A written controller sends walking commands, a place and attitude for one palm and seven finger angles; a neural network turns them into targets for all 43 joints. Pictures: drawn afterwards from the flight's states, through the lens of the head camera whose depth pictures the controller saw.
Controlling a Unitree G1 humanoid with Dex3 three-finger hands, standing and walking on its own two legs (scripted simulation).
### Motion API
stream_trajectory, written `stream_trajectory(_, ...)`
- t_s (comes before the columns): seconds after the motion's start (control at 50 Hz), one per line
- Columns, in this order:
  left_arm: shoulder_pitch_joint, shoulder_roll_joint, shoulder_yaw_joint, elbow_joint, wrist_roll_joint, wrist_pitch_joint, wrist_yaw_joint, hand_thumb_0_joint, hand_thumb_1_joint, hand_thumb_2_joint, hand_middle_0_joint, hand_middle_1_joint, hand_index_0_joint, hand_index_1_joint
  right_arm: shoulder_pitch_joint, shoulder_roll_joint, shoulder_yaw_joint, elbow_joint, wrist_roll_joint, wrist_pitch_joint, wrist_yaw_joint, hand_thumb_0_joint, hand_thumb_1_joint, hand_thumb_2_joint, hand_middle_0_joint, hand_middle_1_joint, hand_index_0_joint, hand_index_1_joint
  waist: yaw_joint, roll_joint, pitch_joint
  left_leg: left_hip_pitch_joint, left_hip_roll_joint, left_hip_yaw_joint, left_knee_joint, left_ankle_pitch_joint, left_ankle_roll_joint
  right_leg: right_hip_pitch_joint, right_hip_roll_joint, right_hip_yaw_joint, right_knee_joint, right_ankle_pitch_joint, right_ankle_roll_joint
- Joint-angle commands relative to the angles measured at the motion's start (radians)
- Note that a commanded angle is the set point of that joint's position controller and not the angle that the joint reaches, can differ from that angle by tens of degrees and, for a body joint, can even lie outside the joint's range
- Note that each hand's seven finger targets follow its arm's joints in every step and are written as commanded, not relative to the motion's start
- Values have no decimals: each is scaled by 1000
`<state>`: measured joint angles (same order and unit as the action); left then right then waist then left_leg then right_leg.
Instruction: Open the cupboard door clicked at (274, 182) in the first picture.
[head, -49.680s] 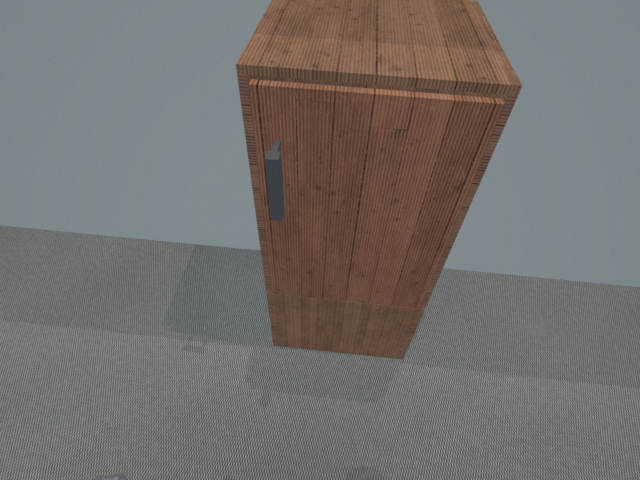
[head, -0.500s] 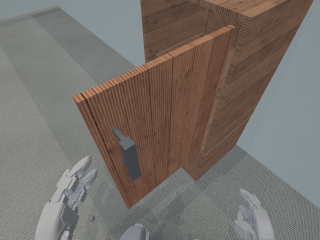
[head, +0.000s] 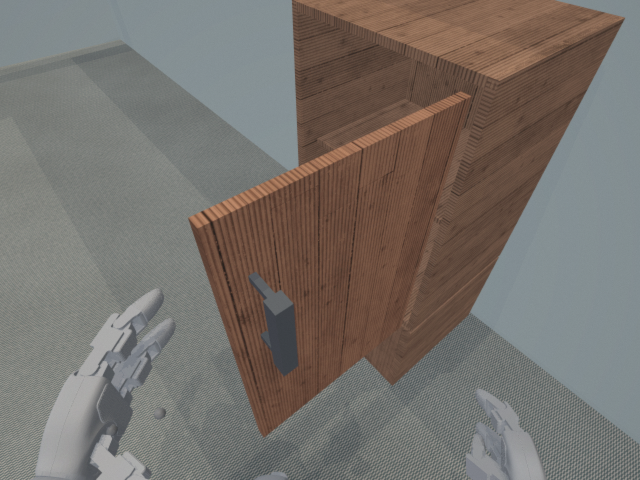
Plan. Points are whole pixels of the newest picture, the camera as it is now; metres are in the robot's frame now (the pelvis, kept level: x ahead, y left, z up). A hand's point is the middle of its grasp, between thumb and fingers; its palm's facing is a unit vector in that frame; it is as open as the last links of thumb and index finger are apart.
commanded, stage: draw the hand back to the body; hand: left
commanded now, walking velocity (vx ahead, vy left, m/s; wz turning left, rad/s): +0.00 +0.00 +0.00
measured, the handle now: (272, 324) +0.29 +0.09 +0.07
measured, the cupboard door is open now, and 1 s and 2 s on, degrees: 89 89 89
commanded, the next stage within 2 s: step back with the hand held close in 1.12 s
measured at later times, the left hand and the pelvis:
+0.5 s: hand (74, 330) +0.21 +0.24 +0.17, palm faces +0.32 -0.87 -0.39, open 12.0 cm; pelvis +0.03 +0.02 +0.05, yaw -2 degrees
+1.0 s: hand (56, 289) +0.22 +0.25 +0.21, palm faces +0.41 -0.83 -0.38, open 7.6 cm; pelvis +0.03 +0.00 +0.06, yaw -2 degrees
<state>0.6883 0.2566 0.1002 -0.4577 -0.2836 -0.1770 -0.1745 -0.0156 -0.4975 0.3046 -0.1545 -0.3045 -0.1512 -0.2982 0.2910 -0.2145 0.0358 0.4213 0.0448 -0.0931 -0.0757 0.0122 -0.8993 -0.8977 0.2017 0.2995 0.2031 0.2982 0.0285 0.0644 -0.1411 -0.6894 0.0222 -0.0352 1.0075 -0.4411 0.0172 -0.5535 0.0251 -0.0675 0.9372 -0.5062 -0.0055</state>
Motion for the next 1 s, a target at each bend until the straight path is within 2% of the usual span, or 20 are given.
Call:
stream_trajectory(0.0, -13, 110, 122, -242, -29, -42, -16, 0, -360, 360, -155, -300, -155, -300, -126, -110, -46, -165, 8, -85, -5, 0, -900, -900, 200, 300, 200, 300, 6, 10, -57, 179, -19, -24, -216, 120, 11, -3, 24, -4, -195, 163, -14)
stream_trajectory(0.02, -18, 107, 120, -261, -34, -37, -22, 0, -325, 375, -156, -300, -156, -300, -125, -112, -45, -163, 12, -90, -5, 0, -900, -900, 200, 300, 200, 300, 3, 25, -63, 198, -21, -22, -220, 134, 9, -2, 25, -7, -197, 178, -12)
stream_trajectory(0.04, -20, 267, 157, -339, 130, 2, 115, 0, -290, 390, -158, -300, -158, -300, -123, -104, -45, -176, -5, -74, -38, 0, -900, -900, 200, 300, 200, 300, 50, 20, -70, 225, -8, 4, -257, 123, 8, 24, -2, 72, -277, 187, -29)
stream_trajectory(0.06, 26, 185, 128, -327, 143, 36, 176, 0, -255, 405, -159, -300, -159, -300, -117, -86, -34, -169, -12, -67, -48, 0, -900, -900, 200, 300, 200, 300, 26, 32, -31, 242, -13, 11, -267, 120, 6, 26, -10, 68, -305, 172, -30)
stream_trajectory(0.08, 54, 131, 83, -285, 171, 67, 211, 0, -220, 420, -160, -300, -160, -300, -112, -79, -30, -151, -14, -56, -51, 0, -900, -900, 200, 300, 200, 300, 16, 29, 29, 251, -8, 15, -276, 115, 8, 26, -11, 56, -318, 167, -26)
stream_trajectory(0.1, 36, 139, 88, -278, 186, 87, 238, 0, -185, 435, -161, -300, -161, -300, -115, -87, -33, -148, -13, -48, -52, 0, -900, -900, 200, 300, 200, 300, 14, -25, 36, 258, -4, 8, -288, 121, 10, 42, -8, 51, -339, 167, -25)
stream_trajectory(0.14, 16, 154, 100, -265, 209, 104, 273, 0, -115, 465, -164, -300, -164, -300, -129, -91, -31, -139, -19, -36, -59, 0, -900, -900, 200, 300, 200, 300, 10, -44, 54, 298, 1, 15, -318, 127, 14, 64, -12, 48, -365, 170, -17)
stream_trajectory(0.22, -47, 193, 138, -289, 235, 104, 311, 0, 25, 525, -169, -300, -169, -300, -145, -102, -21, -116, -28, -44, -63, 0, -900, -900, 200, 300, 200, 300, 17, -7, 43, 383, 3, 11, -394, 166, 14, 142, -17, 41, -404, 209, -18)
stream_trajectory(0.28, -61, 189, 143, -287, 241, 104, 320, 0, 130, 570, -173, -300, -173, -300, -150, -103, -18, -92, -30, -56, -56, 0, -900, -900, 200, 300, 200, 300, 18, 22, 46, 432, 9, -2, -449, 218, 8, 199, -17, 33, -419, 253, -18)
stream_trajectory(0.42, -83, 210, 213, -252, 237, 102, 320, 0, 375, 675, -181, -300, -181, -300, -173, -113, -22, -41, -37, -66, -35, 0, -900, -900, 200, 300, 200, 300, 32, -1, 60, 515, 23, 0, -531, 416, -8, 321, -17, 29, -476, 378, -17)
stream_trajectory(0.44, -95, 212, 217, -260, 234, 101, 317, 0, 410, 690, -182, -300, -182, -300, -178, -114, -25, -40, -36, -64, -32, 0, -900, -900, 200, 300, 200, 300, 31, 21, 58, 529, 24, 5, -540, 424, -10, 328, -19, 32, -484, 382, -16)
stream_trajectory(0.5, -135, 240, 265, -238, 231, 98, 319, 0, 515, 735, -186, -300, -186, -300, -187, -118, -30, -24, -39, -55, -27, 0, -900, -900, 200, 300, 200, 300, 36, -10, 67, 542, 25, 11, -566, 429, -10, 367, -15, 31, -514, 397, -19)
stream_trajectory(0.56, -185, 254, 295, -249, 227, 91, 320, 0, 620, 780, -190, -300, -190, -300, -190, -119, -31, -13, -41, -50, -23, 0, -900, -900, 200, 300, 200, 300, 35, 24, 55, 575, 23, 15, -585, 443, -12, 381, -16, 35, -532, 410, -16)
stream_trajectory(0.58, -191, 256, 306, -235, 224, 92, 321, 0, 655, 795, -191, -300, -191, -300, -192, -117, -33, -9, -42, -48, -24, 0, -900, -900, 200, 300, 200, 300, 36, 3, 62, 576, 23, 18, -589, 434, -10, 385, -15, 34, -538, 409, -16)
stream_trajectory(0.68, -262, 285, 356, -220, 215, 85, 322, 0, 830, 870, -198, -300, -198, -300, -203, -121, -41, 12, -41, -41, -21, 0, -900, -900, 200, 300, 200, 300, 35, 22, 56, 609, 20, 34, -604, 447, -6, 409, -17, 42, -564, 440, -15)
stream_trajectory(0.72, -292, 297, 377, -192, 211, 83, 323, 0, 900, 900, -200, -300, -200, -300, -211, -123, -40, 24, -42, -38, -21, 0, -900, -900, 200, 300, 200, 300, 36, 0, 75, 603, 16, 35, -610, 437, -4, 420, -17, 43, -578, 449, -17)
stream_trajectory(0.76, -257, 247, 338, -143, 206, 86, 311, 0, 900, 900, -200, -300, -200, -300, -216, -122, -43, 26, -41, -30, -16, 0, -900, -900, 200, 300, 200, 300, 34, -8, 98, 611, 14, 44, -617, 423, 1, 412, -17, 43, -589, 444, -12)
stream_trajectory(0.8, -252, 241, 324, -141, 204, 84, 305, 0, 900, 900, -200, -300, -200, -300, -224, -127, -49, 24, -40, -24, -14, 0, -900, -900, 200, 300, 200, 300, 36, -20, 99, 606, 13, 47, -619, 424, 4, 430, -18, 46, -596, 453, -14)
stream_trajectory(0.88, -277, 281, 351, -192, 208, 72, 307, 0, 900, 900, -200, -300, -200, -300, -229, -125, -53, 24, -42, -27, -15, 0, -900, -900, 200, 300, 200, 300, 39, -2, 60, 629, 7, 56, -617, 414, 8, 437, -20, 53, -601, 457, -10)
stream_trajectory(0.98, -286, 293, 363, -193, 205, 63, 309, 0, 900, 900, -200, -300, -200, -300, -237, -117, -50, 34, -40, -37, -22, 0, -900, -900, 200, 300, 200, 300, 38, 14, 90, 637, 3, 62, -616, 395, 8, 421, -20, 59, -620, 450, -10)
